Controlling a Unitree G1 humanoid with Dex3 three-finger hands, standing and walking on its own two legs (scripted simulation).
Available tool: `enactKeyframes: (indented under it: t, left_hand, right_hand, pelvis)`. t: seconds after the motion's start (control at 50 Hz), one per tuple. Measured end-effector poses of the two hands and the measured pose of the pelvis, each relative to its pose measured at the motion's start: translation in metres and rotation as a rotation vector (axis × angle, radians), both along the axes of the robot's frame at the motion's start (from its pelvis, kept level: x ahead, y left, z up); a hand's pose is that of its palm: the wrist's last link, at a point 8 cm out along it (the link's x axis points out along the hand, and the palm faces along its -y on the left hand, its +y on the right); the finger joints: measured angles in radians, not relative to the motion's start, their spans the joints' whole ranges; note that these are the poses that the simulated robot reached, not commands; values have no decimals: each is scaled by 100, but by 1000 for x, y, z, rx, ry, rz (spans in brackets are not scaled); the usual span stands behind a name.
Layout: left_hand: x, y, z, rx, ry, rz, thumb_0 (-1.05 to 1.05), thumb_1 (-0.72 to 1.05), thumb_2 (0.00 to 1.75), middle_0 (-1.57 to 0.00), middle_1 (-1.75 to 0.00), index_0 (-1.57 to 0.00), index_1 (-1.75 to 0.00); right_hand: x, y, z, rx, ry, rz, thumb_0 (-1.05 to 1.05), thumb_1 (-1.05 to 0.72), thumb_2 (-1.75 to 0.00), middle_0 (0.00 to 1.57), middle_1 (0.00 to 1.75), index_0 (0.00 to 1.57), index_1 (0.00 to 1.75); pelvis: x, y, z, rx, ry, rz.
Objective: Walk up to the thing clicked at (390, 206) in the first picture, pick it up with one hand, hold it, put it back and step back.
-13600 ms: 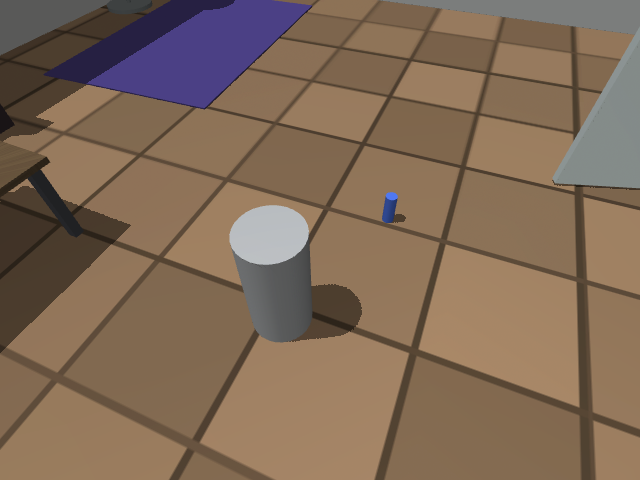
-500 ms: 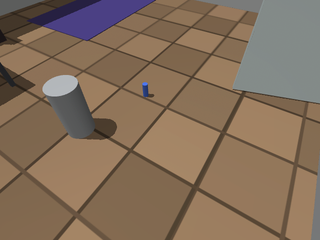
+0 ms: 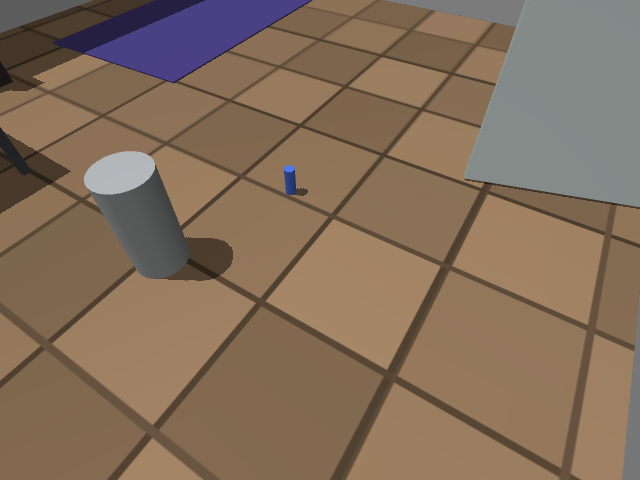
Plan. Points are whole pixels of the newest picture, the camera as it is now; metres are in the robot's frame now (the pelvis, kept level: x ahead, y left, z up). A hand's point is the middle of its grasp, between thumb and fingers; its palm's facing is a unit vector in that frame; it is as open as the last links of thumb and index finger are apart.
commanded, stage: stand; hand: left
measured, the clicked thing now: (290, 180) +1.45 +0.15 -0.71
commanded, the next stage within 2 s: walk up in 0.52 s
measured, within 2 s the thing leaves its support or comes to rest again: neither
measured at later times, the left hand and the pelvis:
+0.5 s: hand out of the picture +0.07 +0.26 -0.15, palm faces -0.01 -0.94 -0.35, open 7.4 cm; pelvis +0.00 +0.00 +0.00, yaw +0 degrees
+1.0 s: hand out of the picture +0.16 +0.35 -0.17, palm faces -0.03 -0.95 -0.32, open 7.4 cm; pelvis +0.12 +0.07 -0.01, yaw -1 degrees
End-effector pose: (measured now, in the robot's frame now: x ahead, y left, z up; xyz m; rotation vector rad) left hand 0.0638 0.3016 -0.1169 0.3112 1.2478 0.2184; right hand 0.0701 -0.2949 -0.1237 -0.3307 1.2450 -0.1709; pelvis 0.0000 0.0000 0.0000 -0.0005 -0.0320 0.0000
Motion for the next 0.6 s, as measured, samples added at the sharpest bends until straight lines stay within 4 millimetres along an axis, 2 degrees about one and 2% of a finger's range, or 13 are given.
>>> enactKeyframes:
  t: [0.52,0.6]
  left_hand:
    - [0,-1,1,2,-3,-5,0,90,89,-20,-30,-20,-30]
    - [0,6,3,-15,-43,4,0,90,89,-21,-30,-20,-30]
  right_hand:
    - [0,-2,0,-1,-9,0,0,-90,-90,21,30,20,30]
    - [2,-7,4,2,-21,8,0,-90,-90,21,30,20,30]
  pelvis:
    - [0,-1,0,0,-3,-4]
    - [6,1,-2,-5,8,9]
